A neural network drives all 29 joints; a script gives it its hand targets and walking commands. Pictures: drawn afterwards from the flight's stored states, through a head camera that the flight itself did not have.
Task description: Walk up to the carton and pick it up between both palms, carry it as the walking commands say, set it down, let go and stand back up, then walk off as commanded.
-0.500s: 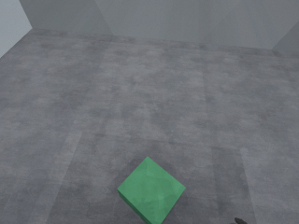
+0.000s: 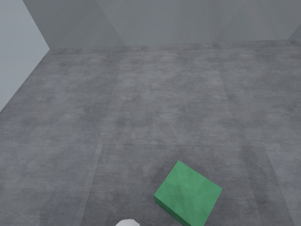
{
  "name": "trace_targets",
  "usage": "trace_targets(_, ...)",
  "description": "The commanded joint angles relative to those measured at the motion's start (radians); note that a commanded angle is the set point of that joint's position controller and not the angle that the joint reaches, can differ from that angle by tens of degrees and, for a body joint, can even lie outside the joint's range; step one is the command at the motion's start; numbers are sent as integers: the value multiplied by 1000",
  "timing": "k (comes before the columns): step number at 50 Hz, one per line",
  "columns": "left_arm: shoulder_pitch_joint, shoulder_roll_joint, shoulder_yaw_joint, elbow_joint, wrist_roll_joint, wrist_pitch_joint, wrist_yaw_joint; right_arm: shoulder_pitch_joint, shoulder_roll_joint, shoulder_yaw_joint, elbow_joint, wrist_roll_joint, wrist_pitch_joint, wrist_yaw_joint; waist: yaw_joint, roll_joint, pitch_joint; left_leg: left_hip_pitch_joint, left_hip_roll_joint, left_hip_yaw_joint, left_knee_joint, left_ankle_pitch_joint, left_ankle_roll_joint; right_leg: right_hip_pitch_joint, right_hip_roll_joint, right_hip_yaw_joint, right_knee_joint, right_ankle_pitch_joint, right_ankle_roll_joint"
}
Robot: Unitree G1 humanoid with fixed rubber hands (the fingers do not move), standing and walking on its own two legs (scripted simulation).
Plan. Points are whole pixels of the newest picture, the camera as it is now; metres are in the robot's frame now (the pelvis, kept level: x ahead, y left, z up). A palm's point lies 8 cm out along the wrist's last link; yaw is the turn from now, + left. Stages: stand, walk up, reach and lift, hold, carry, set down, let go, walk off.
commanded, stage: walk off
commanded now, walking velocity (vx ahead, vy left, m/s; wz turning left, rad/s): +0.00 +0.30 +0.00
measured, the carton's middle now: (187, 196) +0.39 -0.15 -0.70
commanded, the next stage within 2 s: stand in 0.54 s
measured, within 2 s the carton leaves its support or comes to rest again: neither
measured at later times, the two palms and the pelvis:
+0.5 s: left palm out of the picture +0.05 +0.46 -0.14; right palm out of the picture +0.05 -0.06 -0.14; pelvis -0.01 +0.19 -0.01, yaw -1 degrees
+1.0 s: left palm out of the picture +0.01 +0.57 -0.15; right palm out of the picture +0.03 +0.08 -0.13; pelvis +0.00 +0.32 -0.01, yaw +0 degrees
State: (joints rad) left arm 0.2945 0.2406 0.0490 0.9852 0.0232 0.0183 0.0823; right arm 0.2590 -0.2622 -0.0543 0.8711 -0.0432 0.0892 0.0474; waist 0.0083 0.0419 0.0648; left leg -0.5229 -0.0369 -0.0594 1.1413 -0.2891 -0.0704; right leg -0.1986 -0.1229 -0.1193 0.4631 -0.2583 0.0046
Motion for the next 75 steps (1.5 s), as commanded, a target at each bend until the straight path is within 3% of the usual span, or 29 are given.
trace_targets(1,33,172,41,-15,7,-21,-3,-14,-22,-9,-56,11,-3,10,12,-230,-29,-49,48,11,-70,29,-49,72,-197,91,-119,491,-100)
trace_targets(6,41,252,85,0,24,-7,-9,-109,-14,10,-99,21,6,20,60,-351,-6,140,98,147,-438,-58,-51,-21,-200,93,-166,281,-92)
trace_targets(9,9,277,99,-7,16,-2,-4,-18,-41,-9,-62,8,2,10,7,-317,-35,297,92,183,-701,26,6,-58,-223,116,-102,285,-58)
trace_targets(10,20,253,94,-4,13,-2,-5,51,-60,-19,-25,-1,-5,8,-21,-239,-75,417,66,208,-764,44,26,-93,-193,91,-23,261,-37)
trace_targets(11,73,185,76,2,24,0,-13,151,-106,-33,9,-12,-21,7,-63,-51,-147,578,138,120,-822,95,46,-180,-110,26,183,98,-3)
trace_targets(12,38,47,47,-48,27,20,-18,139,-251,-47,-16,-15,-37,15,-86,322,-145,563,386,-152,-874,223,123,-434,75,-50,453,-439,16)
trace_targets(13,-40,69,48,-58,3,46,-3,113,-278,-46,-18,-3,-43,7,-133,393,-137,353,386,-120,-890,255,231,-361,98,112,644,-475,-6)
trace_targets(15,-29,126,60,-49,-15,48,-8,-15,-159,-5,-20,-5,-40,-18,-41,240,-68,290,297,-6,-857,219,197,-373,112,171,761,-341,-34)
trace_targets(17,52,152,70,-3,10,39,-11,-102,-119,7,-47,8,-38,-40,13,187,-99,327,251,43,-821,330,202,-347,89,84,791,-229,-16)
trace_targets(20,14,101,49,-4,8,42,-10,-81,-75,23,-37,6,-40,-50,-5,151,-85,323,245,21,-811,354,252,-301,67,10,658,-225,-8)
trace_targets(24,-28,47,17,-18,-8,37,3,2,-75,30,16,-2,-30,-62,-36,144,-57,321,269,-54,-814,324,294,-190,80,-6,370,-248,-50)
trace_targets(26,2,34,8,-1,-16,31,12,1,-76,33,27,0,-22,-59,-22,111,-61,310,263,-78,-816,316,299,-116,80,-11,234,-194,-59)
trace_targets(28,78,39,4,25,-15,20,13,9,-91,29,42,21,-20,-59,35,17,-73,204,230,-64,-795,223,240,93,60,5,-42,10,-62)
trace_targets(29,114,93,12,25,4,10,9,40,-75,32,46,37,-30,-65,55,-143,-85,56,189,-34,-698,76,165,255,-84,179,-182,18,-70)
trace_targets(30,88,217,44,4,15,14,3,23,-39,32,5,49,-41,-64,60,-433,-29,-128,47,147,-425,-198,75,222,-440,515,-284,95,-212)
trace_targets(31,84,175,35,11,15,16,0,-67,-122,7,1,7,-32,-63,88,-305,18,-64,60,57,-176,-233,65,29,-460,502,-291,188,-297)
trace_targets(33,-74,90,9,-24,12,-6,-17,-3,-85,-4,36,14,-34,-54,-11,-161,18,28,69,-22,-79,-83,46,-64,-289,283,-278,100,-216)
trace_targets(35,-152,65,-3,-50,2,-32,-26,69,-41,-3,86,9,-33,-46,-34,-185,2,75,61,19,-145,-4,21,-36,-173,128,-241,176,-142)
trace_targets(37,-129,52,-9,-39,5,-41,-33,59,4,8,97,21,-32,-47,-14,-191,-22,142,63,87,-331,2,-9,3,-122,52,-200,240,-110)
trace_targets(40,-23,121,14,8,13,-39,-42,-19,14,11,71,27,-30,-58,57,-247,-25,188,52,168,-515,-55,-30,52,-126,66,-153,258,-125)
trace_targets(43,-8,144,30,31,8,-20,-51,57,-8,6,91,27,-54,-69,20,-201,-41,362,59,195,-774,134,-18,-9,-112,61,-70,237,-66)
trace_targets(44,-3,115,28,29,11,-19,-55,112,-37,-1,104,18,-72,-73,0,-146,-69,474,124,141,-813,198,-20,-74,-88,42,-17,174,-33)
trace_targets(45,12,28,11,13,19,-20,-62,179,-95,-9,119,13,-89,-77,0,55,-114,571,310,-41,-808,482,-9,-174,-28,-7,107,-64,15)
trace_targets(46,0,-39,-11,14,-9,-9,-59,175,-123,1,143,25,-90,-82,-13,267,-106,435,358,-98,-845,479,121,-141,18,28,86,-230,38)
trace_targets(48,-60,22,4,21,-12,13,-62,61,-60,16,115,15,-93,-84,-9,172,-39,367,326,-108,-897,291,165,-130,33,63,186,-258,37)
trace_targets(54,-3,-12,-8,82,-11,11,-55,18,-44,32,131,18,-102,-93,3,124,-61,378,288,-35,-842,435,201,-78,64,79,177,-194,10)
trace_targets(58,36,13,-14,113,-2,-8,-45,23,-28,32,155,36,-92,-90,16,48,-41,284,244,-20,-807,260,125,128,16,114,-147,177,2)
trace_targets(60,-16,38,-13,121,-13,-17,-51,56,24,38,165,46,-92,-82,-34,-106,1,332,158,49,-838,120,84,20,-19,149,-135,159,-9)
trace_targets(75,19,-27,-24,177,-15,-26,-43,93,35,39,233,29,-105,-85,-15,-32,7,345,157,52,-828,173,87,55,9,131,-170,130,-11)
